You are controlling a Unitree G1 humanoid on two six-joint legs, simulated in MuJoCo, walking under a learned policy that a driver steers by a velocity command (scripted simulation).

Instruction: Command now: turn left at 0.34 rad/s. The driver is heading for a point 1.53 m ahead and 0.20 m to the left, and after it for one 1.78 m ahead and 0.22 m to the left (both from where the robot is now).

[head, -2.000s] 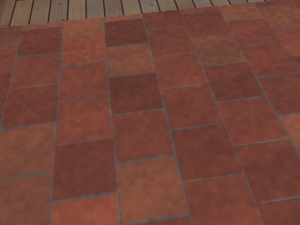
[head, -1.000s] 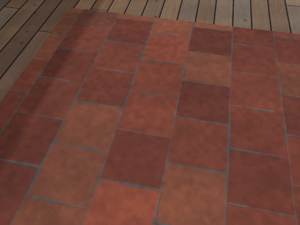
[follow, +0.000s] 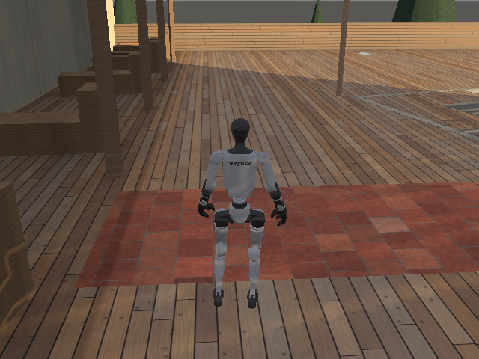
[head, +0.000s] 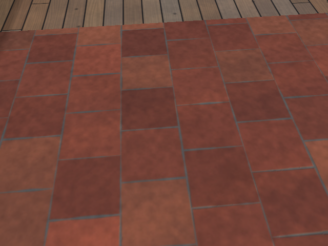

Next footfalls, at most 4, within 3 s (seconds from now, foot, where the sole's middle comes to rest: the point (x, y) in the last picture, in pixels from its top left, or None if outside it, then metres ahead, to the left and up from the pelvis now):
0.18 left None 0.00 0.13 -0.77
0.66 right None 0.39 0.00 -0.77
1.12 left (107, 214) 0.62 0.27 -0.77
1.60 right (174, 163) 0.86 -0.02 -0.77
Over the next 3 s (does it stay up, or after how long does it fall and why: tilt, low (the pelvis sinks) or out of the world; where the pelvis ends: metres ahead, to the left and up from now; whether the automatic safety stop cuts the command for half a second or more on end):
stays up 1.48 0.17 0.01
